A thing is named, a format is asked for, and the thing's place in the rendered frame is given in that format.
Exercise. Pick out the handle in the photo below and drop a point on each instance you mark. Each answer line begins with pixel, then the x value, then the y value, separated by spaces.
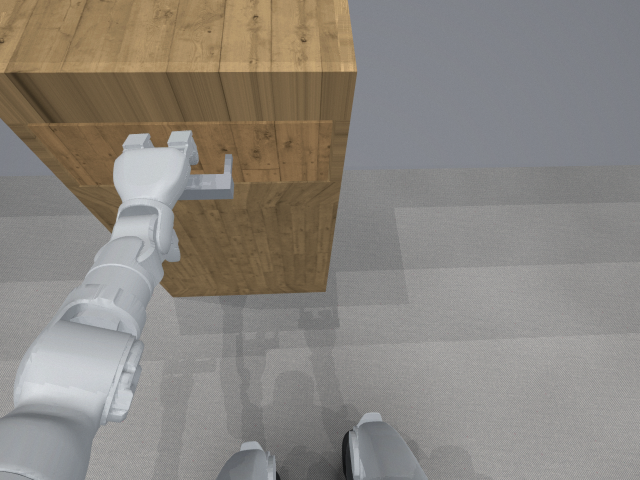
pixel 211 186

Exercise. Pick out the robot right shin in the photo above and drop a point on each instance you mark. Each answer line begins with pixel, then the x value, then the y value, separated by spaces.
pixel 368 417

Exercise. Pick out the cabinet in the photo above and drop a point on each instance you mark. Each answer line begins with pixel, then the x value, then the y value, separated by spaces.
pixel 112 61

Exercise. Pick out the robot left forearm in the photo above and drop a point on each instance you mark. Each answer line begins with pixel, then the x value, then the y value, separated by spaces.
pixel 117 288

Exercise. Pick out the robot left upper arm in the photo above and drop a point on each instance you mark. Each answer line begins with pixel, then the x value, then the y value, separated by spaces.
pixel 81 377

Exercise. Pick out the drawer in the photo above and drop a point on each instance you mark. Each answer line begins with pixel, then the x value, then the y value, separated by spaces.
pixel 262 151

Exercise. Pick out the left robot hand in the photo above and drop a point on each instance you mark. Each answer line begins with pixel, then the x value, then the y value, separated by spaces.
pixel 161 173

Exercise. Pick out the robot left thigh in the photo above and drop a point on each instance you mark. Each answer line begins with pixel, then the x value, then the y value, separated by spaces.
pixel 252 464

